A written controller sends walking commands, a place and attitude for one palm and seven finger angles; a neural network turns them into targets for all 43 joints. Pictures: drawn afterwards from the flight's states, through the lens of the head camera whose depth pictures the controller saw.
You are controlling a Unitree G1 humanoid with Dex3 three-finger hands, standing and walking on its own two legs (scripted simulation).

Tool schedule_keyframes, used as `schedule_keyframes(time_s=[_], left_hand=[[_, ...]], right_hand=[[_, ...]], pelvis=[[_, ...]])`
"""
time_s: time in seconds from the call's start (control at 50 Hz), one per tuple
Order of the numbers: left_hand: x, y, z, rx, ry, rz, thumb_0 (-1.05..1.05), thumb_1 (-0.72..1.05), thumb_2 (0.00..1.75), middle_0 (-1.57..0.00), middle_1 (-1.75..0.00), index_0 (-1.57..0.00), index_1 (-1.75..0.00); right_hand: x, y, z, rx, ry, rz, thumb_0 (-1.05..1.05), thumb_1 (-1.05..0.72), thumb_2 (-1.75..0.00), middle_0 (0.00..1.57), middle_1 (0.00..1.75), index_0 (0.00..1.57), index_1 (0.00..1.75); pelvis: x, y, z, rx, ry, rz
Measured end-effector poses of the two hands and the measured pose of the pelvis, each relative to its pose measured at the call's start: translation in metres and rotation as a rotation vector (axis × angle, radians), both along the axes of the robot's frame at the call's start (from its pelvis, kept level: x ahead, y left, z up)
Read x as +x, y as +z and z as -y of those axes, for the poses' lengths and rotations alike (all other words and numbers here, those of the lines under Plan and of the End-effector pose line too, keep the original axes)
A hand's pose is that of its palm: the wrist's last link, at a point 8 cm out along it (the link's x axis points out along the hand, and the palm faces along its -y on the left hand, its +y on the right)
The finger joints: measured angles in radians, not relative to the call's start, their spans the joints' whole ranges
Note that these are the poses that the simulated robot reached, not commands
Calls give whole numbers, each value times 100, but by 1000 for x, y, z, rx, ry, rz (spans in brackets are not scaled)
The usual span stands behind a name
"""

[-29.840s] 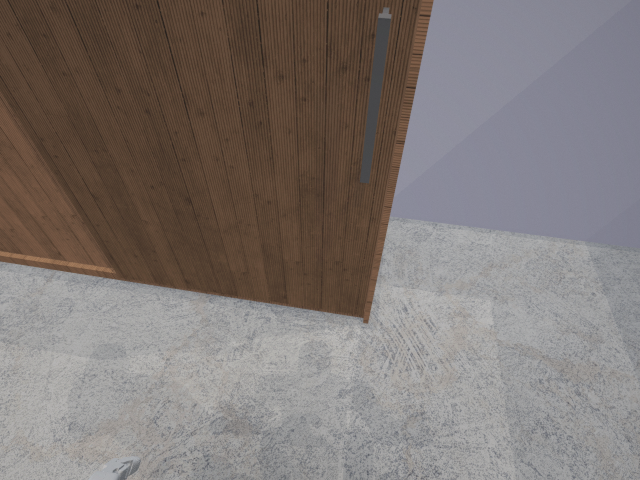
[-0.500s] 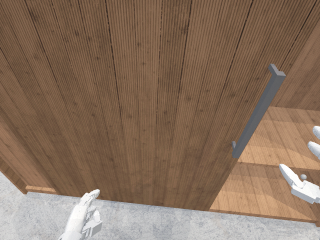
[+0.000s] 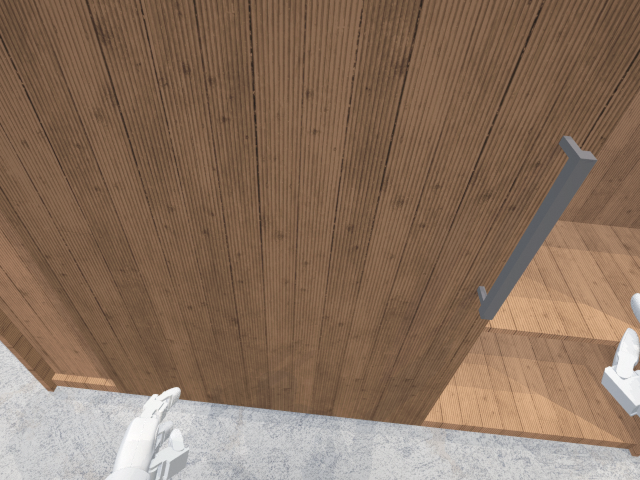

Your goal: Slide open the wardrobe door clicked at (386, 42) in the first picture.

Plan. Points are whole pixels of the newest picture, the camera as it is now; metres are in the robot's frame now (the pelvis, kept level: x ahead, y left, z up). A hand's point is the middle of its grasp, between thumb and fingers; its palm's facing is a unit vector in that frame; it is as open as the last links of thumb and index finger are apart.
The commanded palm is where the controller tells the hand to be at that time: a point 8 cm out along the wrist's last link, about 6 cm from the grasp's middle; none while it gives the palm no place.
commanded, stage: draw the hand back to the body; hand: right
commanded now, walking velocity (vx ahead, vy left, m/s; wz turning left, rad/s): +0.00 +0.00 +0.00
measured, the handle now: (521, 240) +0.43 -0.31 +0.09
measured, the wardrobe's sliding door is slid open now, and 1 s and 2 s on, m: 0.67 0.67 0.67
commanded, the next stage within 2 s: step back with the hand held close in 0.04 s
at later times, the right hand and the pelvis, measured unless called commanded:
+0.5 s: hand (626, 387) +0.17 -0.28 +0.15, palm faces +0.32 +0.84 -0.45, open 7.5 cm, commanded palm +0.11 -0.33 +0.17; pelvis -0.04 -0.03 +0.00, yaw +2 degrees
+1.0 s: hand out of the picture +0.05 -0.34 +0.16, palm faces +0.47 +0.79 -0.41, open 7.5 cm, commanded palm -0.01 -0.38 +0.17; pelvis -0.13 -0.07 -0.01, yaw -3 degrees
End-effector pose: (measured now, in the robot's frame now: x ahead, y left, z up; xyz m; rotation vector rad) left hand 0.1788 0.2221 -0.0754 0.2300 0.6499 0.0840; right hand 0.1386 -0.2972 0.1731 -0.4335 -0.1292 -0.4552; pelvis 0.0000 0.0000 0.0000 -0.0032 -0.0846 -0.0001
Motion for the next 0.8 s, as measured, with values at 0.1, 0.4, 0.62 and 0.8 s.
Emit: schedule_keyframes(time_s=[0.1,0.4,0.62,0.8], left_hand=[[2,1,-3,-4,0,8,1,90,90,-20,-30,-20,-30],[-17,8,1,37,50,-61,1,90,90,-20,-30,-20,-30],[-73,15,33,77,96,-74,1,90,90,-20,-30,-20,-30],[-99,-5,67,61,-13,-94,1,90,90,-20,-30,-21,-30]], right_hand=[[-1,1,-4,-3,8,1,2,-88,-90,21,30,21,30],[7,-5,9,-45,80,-5,2,-89,-90,21,30,20,30],[-29,5,51,-145,150,44,2,-88,-90,22,30,21,30],[-92,0,85,-179,11,62,2,-89,-90,21,30,21,30]], pelvis=[[-1,0,-4,-1,1,2],[-23,-1,13,19,23,-64],[-59,-6,49,38,24,-69],[-91,-15,63,50,-54,-116]])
